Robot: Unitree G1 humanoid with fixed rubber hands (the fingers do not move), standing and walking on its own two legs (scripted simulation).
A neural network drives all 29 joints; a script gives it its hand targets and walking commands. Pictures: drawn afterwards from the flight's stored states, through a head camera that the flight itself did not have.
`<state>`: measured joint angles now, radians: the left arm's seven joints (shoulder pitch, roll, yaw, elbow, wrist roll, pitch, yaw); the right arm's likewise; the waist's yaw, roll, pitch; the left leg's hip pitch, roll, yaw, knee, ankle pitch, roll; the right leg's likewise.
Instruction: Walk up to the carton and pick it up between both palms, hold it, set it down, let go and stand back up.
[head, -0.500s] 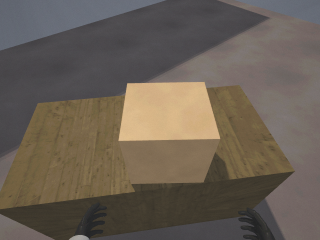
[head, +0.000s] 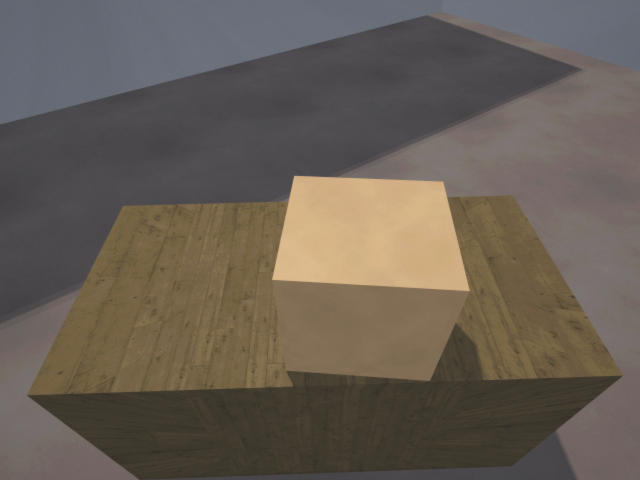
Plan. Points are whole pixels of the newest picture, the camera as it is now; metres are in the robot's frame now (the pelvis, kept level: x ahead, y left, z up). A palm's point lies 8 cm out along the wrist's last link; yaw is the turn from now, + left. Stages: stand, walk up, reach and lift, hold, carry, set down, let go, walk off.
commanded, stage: stand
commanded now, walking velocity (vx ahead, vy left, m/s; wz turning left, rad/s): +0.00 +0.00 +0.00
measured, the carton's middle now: (362, 278) +0.47 -0.05 -0.06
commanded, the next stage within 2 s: none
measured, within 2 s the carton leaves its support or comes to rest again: neither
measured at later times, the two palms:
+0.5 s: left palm out of the picture -0.07 +0.20 -0.15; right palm out of the picture -0.04 -0.20 -0.15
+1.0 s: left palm out of the picture -0.08 +0.18 -0.15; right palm out of the picture -0.04 -0.20 -0.15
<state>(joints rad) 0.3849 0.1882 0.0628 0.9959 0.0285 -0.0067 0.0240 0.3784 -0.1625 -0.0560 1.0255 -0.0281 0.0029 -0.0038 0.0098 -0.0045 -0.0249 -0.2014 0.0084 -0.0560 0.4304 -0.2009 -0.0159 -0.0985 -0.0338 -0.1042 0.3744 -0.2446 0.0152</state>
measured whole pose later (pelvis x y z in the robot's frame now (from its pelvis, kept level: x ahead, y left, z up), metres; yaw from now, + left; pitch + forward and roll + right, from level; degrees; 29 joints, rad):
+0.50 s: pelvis -0.01 +0.00 +0.00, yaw +1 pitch -2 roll -1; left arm 0.38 0.10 0.03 1.16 0.02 0.00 0.04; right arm 0.36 -0.09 -0.02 1.15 -0.02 0.01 -0.03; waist 0.00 -0.01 -0.02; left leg -0.23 -0.01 -0.08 0.44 -0.19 -0.01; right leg -0.12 -0.05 -0.12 0.41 -0.25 0.02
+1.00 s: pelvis -0.01 -0.01 +0.00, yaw +2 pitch -1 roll -1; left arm 0.38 0.09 0.02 1.18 0.02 0.00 0.04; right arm 0.34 -0.08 0.00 1.17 -0.02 0.00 -0.04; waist 0.01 0.00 0.00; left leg -0.24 0.00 -0.09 0.45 -0.19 -0.03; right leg -0.13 -0.04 -0.14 0.42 -0.26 0.00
